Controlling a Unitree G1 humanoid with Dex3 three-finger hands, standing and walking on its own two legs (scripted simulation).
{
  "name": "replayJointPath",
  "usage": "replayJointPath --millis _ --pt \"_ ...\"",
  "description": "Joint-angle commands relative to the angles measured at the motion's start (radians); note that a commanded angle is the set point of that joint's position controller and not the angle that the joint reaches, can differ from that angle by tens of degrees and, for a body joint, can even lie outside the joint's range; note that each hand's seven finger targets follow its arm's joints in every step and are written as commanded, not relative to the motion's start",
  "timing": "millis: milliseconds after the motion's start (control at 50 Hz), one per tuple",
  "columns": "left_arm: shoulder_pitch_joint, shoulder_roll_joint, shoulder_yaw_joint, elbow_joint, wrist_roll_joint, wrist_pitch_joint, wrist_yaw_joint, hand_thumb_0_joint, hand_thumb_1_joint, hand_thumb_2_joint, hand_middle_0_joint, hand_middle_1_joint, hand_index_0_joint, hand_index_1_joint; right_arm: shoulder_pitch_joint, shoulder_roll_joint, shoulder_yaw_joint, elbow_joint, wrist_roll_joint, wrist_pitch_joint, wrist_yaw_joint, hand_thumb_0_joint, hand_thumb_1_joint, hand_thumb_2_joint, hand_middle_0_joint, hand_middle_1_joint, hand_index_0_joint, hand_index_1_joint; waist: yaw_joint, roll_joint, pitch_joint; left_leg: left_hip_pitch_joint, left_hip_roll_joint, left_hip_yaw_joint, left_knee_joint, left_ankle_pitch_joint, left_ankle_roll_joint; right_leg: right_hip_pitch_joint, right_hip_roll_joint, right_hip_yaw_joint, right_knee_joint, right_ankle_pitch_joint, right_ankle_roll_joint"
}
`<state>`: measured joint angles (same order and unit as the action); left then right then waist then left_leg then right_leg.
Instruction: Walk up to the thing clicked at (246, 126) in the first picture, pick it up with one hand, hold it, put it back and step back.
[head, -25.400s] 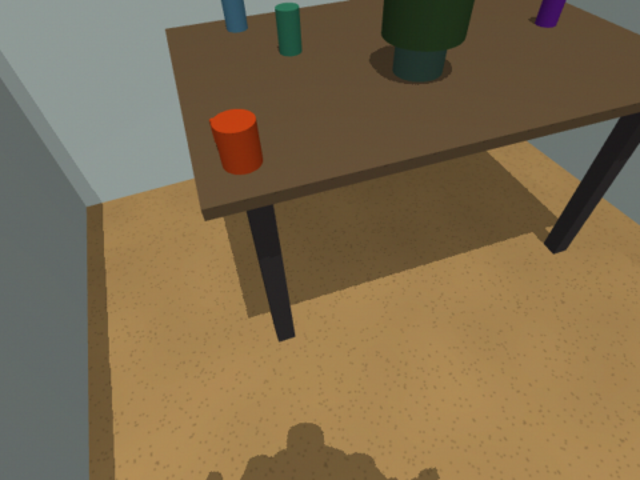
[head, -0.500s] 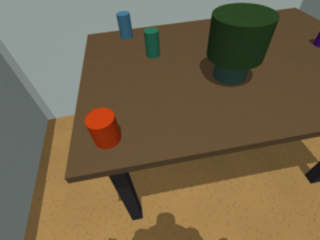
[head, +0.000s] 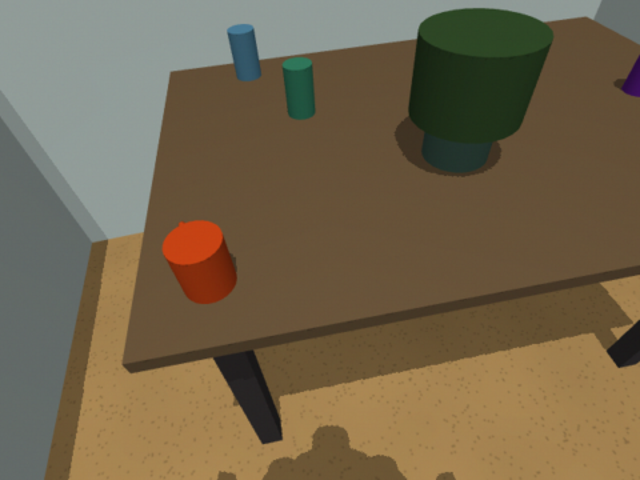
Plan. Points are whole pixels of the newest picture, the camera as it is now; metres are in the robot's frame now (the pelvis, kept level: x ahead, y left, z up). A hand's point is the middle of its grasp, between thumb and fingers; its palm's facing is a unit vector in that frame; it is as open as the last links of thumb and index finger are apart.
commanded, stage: home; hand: left
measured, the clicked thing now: (198, 256) +0.45 +0.22 +0.01
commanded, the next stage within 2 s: stand in 0.32 s
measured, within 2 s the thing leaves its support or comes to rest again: neither
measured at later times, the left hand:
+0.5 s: hand out of the picture +0.07 +0.26 -0.15, palm faces -0.03 -0.93 -0.36, open 17.2 cm
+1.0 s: hand out of the picture +0.08 +0.26 -0.15, palm faces -0.04 -0.93 -0.36, open 7.9 cm
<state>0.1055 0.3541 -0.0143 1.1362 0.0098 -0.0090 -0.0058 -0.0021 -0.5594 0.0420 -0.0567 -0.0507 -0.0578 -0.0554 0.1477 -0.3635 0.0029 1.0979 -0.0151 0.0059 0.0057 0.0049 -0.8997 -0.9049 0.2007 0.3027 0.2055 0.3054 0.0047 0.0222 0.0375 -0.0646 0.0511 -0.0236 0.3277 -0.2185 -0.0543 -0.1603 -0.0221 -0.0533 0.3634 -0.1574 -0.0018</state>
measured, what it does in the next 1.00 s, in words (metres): stands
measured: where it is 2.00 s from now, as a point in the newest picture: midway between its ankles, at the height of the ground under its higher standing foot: outside the picture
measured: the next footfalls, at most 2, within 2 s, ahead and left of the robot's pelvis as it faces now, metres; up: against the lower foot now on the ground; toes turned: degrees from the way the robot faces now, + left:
none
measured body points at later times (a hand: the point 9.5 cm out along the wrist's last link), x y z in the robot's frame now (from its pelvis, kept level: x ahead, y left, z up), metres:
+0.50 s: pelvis +0.00 +0.00 +0.00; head +0.00 -0.01 +0.45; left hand +0.07 +0.31 -0.13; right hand +0.06 -0.30 -0.14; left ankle -0.02 +0.16 -0.75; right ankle +0.03 -0.12 -0.75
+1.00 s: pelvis +0.01 +0.00 +0.00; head +0.01 -0.01 +0.45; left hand +0.08 +0.30 -0.13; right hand +0.07 -0.30 -0.14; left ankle -0.02 +0.16 -0.75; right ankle +0.03 -0.12 -0.75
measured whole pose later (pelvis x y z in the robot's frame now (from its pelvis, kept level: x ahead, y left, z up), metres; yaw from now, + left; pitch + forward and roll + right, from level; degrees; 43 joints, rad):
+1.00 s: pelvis +0.01 +0.00 +0.00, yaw -1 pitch -2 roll +0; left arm 0.11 0.35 -0.01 1.12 0.01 -0.01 -0.01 0.00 0.80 0.88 -0.21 -0.30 -0.21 -0.30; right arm 0.14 -0.36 0.00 1.10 -0.01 0.00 0.01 0.00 -0.90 -0.90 0.20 0.30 0.21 0.30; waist 0.00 0.01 0.05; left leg -0.06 0.05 -0.01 0.32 -0.22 -0.05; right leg -0.17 -0.02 -0.04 0.37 -0.16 0.00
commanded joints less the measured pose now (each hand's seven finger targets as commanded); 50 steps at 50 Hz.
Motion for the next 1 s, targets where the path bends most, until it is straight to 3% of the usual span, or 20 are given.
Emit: replayJointPath --millis 0,100,200,300,400,440,460,620,760,800,980 --pt "-0.052 0.225 0.048 -0.058 -0.001 -0.025 0.015 0.000 -0.585 0.038 -0.045 -0.050 -0.046 -0.049 -0.020 -0.207 -0.036 -0.056 -0.003 -0.025 -0.015 0.000 -0.897 -0.903 0.201 0.301 0.201 0.301 -0.002 -0.022 -0.059 -0.064 0.076 -0.047 -0.060 0.111 0.058 0.084 -0.116 0.114 -0.060 0.143 -0.022" --pt "-0.049 0.226 0.050 -0.055 0.000 -0.022 0.014 0.000 -0.558 0.054 -0.048 -0.056 -0.050 -0.054 -0.029 -0.205 -0.036 -0.053 -0.001 -0.023 -0.014 0.000 -0.897 -0.903 0.201 0.301 0.201 0.301 0.002 -0.023 -0.028 -0.071 0.074 -0.049 -0.068 0.069 0.060 0.056 -0.106 0.113 -0.078 0.047 -0.018" --pt "-0.040 0.224 0.050 -0.055 0.000 -0.026 0.012 0.000 -0.544 0.061 -0.049 -0.057 -0.051 -0.056 -0.023 -0.203 -0.033 -0.052 0.000 -0.025 -0.013 0.000 -0.897 -0.902 0.201 0.301 0.201 0.301 0.001 -0.022 -0.044 -0.062 0.077 -0.047 -0.068 0.084 0.062 0.067 -0.111 0.116 -0.069 0.105 -0.019" --pt "-0.037 0.224 0.052 -0.057 0.000 -0.021 0.011 0.000 -0.564 0.050 -0.047 -0.053 -0.049 -0.052 -0.015 -0.204 -0.035 -0.050 -0.002 -0.024 -0.014 0.000 -0.897 -0.902 0.201 0.301 0.201 0.301 0.001 -0.019 -0.018 -0.076 0.074 -0.047 -0.072 0.041 0.061 0.038 -0.106 0.120 -0.082 0.017 -0.019" --pt "-0.040 0.228 0.054 -0.059 0.001 -0.023 0.011 0.000 -0.555 0.054 -0.048 -0.054 -0.049 -0.053 -0.015 -0.203 -0.037 -0.051 0.000 -0.024 -0.014 0.000 -0.897 -0.902 0.201 0.301 0.200 0.301 0.000 -0.029 -0.026 -0.077 0.075 -0.050 -0.074 0.051 0.061 0.049 -0.106 0.120 -0.074 0.040 -0.020" --pt "-0.043 0.227 0.053 -0.061 0.000 -0.020 0.010 0.000 -0.395 0.214 -0.200 -0.214 -0.200 -0.213 -0.019 -0.202 -0.037 -0.053 -0.003 -0.024 -0.014 0.000 -0.900 -0.900 0.200 0.300 0.200 0.300 -0.003 -0.021 -0.027 -0.073 0.076 -0.047 -0.074 0.047 0.062 0.042 -0.109 0.125 -0.077 0.023 -0.024" --pt "-0.040 0.225 0.053 -0.062 -0.001 -0.022 0.010 0.000 -0.315 0.294 -0.200 -0.294 -0.200 -0.293 -0.020 -0.209 -0.038 -0.053 -0.001 -0.025 -0.014 0.000 -0.900 -0.900 0.200 0.300 0.200 0.300 0.000 -0.012 -0.039 -0.069 0.079 -0.048 -0.070 0.060 0.063 0.053 -0.111 0.126 -0.073 0.050 -0.023" --pt "-0.040 0.223 0.052 -0.064 -0.001 -0.021 0.011 0.000 0.325 0.900 -0.200 -0.300 -0.200 -0.301 -0.015 -0.200 -0.037 -0.050 -0.001 -0.024 -0.013 0.000 -0.900 -0.900 0.200 0.300 0.200 0.300 -0.003 -0.026 -0.033 -0.076 0.077 -0.045 -0.067 0.058 0.062 0.048 -0.111 0.125 -0.071 0.043 -0.024" --pt "-0.037 0.222 0.051 -0.067 -0.002 -0.022 0.011 0.000 0.885 0.900 -0.200 -0.300 -0.200 -0.301 -0.022 -0.204 -0.039 -0.048 0.000 -0.025 -0.013 0.000 -0.900 -0.900 0.200 0.300 0.200 0.300 -0.002 -0.026 -0.048 -0.059 0.078 -0.045 -0.065 0.097 0.060 0.057 -0.109 0.117 -0.063 0.111 -0.024" --pt "-0.033 0.223 0.051 -0.068 -0.003 -0.023 0.011 0.000 0.900 0.900 -0.200 -0.300 -0.200 -0.301 -0.019 -0.205 -0.039 -0.048 -0.001 -0.027 -0.013 0.000 -0.900 -0.900 0.200 0.300 0.200 0.300 -0.004 -0.022 -0.062 -0.052 0.079 -0.041 -0.064 0.109 0.059 0.065 -0.114 0.120 -0.056 0.143 -0.024" --pt "-0.036 0.219 0.051 -0.065 -0.002 -0.021 0.013 0.000 0.900 0.900 -0.200 -0.300 -0.200 -0.301 -0.029 -0.202 -0.039 -0.045 0.001 -0.024 -0.014 0.000 -0.900 -0.900 0.200 0.300 0.200 0.300 0.000 -0.027 -0.041 -0.051 0.078 -0.039 -0.063 0.106 0.056 0.055 -0.107 0.115 -0.063 0.112 -0.020"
